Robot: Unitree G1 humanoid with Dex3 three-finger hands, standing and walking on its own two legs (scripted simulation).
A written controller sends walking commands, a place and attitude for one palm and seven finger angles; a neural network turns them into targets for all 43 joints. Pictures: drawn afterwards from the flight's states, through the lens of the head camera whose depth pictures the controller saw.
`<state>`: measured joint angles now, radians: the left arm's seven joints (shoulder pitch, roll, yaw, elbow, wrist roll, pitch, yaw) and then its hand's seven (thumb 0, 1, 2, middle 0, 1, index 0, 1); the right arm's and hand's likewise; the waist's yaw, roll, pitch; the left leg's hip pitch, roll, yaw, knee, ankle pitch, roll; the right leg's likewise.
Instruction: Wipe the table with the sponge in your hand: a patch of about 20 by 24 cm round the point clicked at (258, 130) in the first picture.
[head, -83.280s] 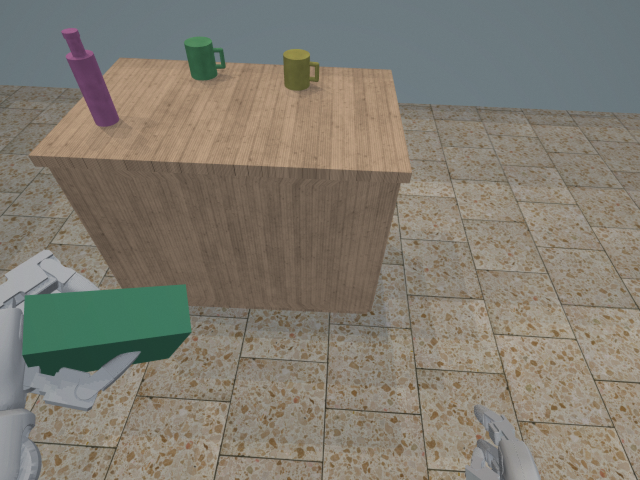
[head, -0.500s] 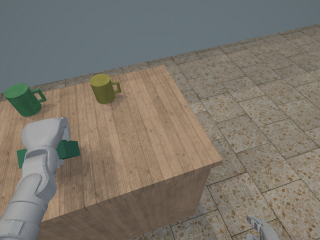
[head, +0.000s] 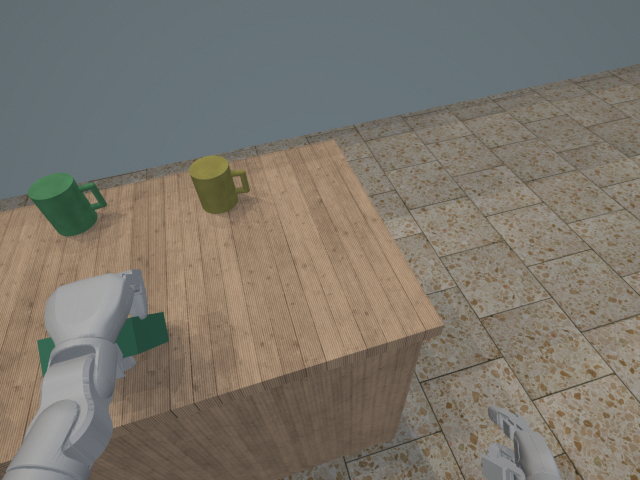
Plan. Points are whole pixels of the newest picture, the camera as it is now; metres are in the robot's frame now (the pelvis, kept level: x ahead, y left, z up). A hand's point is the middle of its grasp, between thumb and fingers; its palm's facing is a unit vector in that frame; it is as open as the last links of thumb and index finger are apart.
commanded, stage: lift the sponge slowly off the table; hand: left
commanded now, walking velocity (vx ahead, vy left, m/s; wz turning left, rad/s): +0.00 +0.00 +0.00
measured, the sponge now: (117, 339) +0.28 +0.33 +0.00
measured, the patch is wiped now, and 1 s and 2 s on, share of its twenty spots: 0.95 0.95 0.95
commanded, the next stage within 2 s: none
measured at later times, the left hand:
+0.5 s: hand (113, 340) +0.25 +0.29 +0.06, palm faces -0.03 -0.04 -1.00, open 8.5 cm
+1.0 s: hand (97, 339) +0.24 +0.29 +0.08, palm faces +0.00 -0.05 -1.00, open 8.5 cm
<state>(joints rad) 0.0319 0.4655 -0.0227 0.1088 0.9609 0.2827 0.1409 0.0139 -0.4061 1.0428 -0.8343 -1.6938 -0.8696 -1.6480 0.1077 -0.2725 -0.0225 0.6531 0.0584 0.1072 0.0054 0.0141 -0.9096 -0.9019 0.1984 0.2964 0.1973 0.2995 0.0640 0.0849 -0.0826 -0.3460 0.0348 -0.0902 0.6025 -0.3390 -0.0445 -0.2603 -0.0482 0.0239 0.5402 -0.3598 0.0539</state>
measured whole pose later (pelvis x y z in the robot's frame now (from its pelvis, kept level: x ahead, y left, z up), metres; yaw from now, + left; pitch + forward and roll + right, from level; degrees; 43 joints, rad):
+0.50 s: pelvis -0.01 -0.01 +0.00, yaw +0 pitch +2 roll -1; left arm 0.02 0.47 -0.04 0.09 0.96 0.28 0.09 0.02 -0.42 1.04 -0.88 -1.64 -0.92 -1.59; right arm 0.09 -0.26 -0.02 0.67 0.05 0.09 -0.03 0.01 -0.91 -0.90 0.20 0.30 0.20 0.30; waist 0.08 0.09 -0.04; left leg -0.31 0.04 -0.10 0.58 -0.31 -0.05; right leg -0.23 -0.04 0.02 0.54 -0.35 0.04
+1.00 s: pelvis -0.02 -0.01 +0.01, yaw +1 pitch +0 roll -1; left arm -0.01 0.50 -0.04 0.06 0.93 0.27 0.03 0.00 -0.44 1.03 -0.93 -1.56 -0.96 -1.52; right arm 0.06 -0.26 -0.01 0.69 0.04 0.07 -0.05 0.02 -0.91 -0.90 0.20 0.30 0.20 0.30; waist 0.10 0.10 -0.01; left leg -0.25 0.04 -0.12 0.53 -0.28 -0.06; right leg -0.16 -0.04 0.00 0.49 -0.32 0.04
